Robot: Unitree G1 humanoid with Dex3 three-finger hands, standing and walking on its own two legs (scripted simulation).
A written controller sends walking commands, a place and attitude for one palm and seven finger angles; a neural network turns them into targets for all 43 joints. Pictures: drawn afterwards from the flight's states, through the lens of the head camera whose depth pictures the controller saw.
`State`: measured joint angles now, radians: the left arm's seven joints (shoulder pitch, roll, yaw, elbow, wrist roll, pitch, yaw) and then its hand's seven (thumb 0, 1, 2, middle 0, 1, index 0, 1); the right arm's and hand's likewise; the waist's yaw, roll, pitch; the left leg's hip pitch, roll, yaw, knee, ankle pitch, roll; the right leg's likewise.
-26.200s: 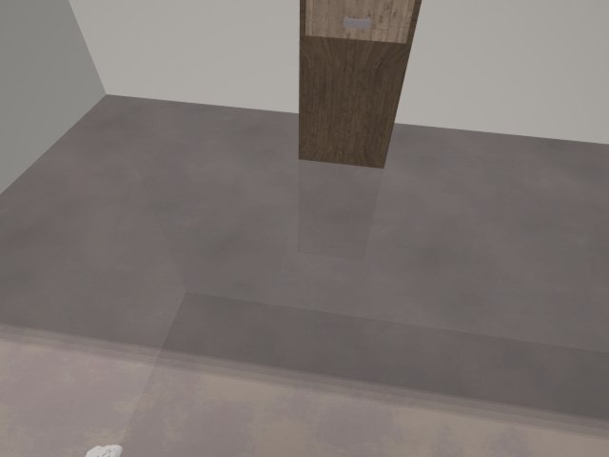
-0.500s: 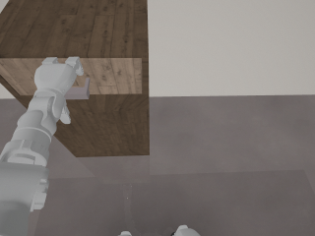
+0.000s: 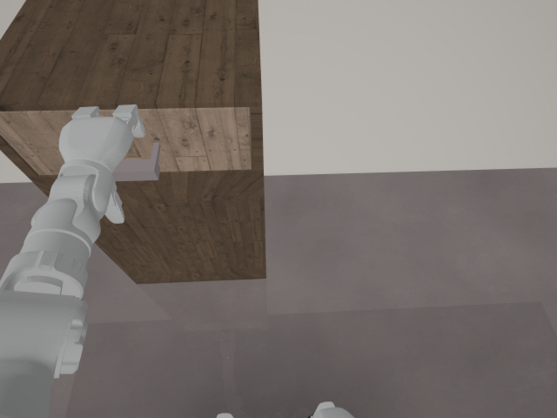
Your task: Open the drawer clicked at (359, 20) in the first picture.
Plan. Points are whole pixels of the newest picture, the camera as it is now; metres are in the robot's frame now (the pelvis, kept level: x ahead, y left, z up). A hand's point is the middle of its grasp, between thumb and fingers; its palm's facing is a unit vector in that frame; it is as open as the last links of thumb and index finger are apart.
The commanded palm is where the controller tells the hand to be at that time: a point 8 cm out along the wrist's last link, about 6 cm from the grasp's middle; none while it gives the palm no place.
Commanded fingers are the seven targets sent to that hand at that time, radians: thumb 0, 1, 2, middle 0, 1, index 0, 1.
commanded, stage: lower the fingers behind the handle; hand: left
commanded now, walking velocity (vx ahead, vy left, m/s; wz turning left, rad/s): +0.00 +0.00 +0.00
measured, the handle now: (129, 159) +0.54 +0.24 -0.01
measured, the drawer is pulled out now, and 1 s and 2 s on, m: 0.00 0.00 0.00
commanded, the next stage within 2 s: lift the fingers back up to retry in 1.54 s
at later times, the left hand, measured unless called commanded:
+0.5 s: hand (121, 181) +0.48 +0.24 +0.01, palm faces -0.09 +0.00 -1.00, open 13.8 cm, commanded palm +0.47 +0.23 +0.07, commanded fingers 0.00 -0.50 0.30 -0.30 -1.20 -0.30 -1.20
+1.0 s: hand (124, 184) +0.48 +0.24 +0.00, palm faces -0.07 +0.00 -1.00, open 13.9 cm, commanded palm +0.47 +0.23 +0.03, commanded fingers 0.00 -0.50 0.30 -0.30 -1.20 -0.30 -1.20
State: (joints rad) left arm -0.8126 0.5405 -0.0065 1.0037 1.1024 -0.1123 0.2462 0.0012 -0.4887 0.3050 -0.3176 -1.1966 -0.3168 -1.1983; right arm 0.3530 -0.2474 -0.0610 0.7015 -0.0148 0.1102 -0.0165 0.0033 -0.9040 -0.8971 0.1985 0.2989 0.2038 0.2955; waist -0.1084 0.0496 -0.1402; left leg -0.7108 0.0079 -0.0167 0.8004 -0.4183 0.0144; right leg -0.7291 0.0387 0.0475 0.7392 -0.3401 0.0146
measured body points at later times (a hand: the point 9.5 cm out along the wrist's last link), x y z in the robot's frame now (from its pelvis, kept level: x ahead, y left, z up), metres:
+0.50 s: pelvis -0.01 +0.00 -0.01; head +0.10 +0.01 +0.42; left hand +0.48 +0.23 +0.06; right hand -0.01 -0.27 -0.14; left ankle -0.03 +0.11 -0.70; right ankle +0.00 -0.13 -0.70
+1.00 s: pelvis -0.02 +0.00 -0.02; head +0.10 +0.01 +0.41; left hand +0.48 +0.23 +0.05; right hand -0.01 -0.28 -0.15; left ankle -0.03 +0.11 -0.70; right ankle +0.00 -0.13 -0.70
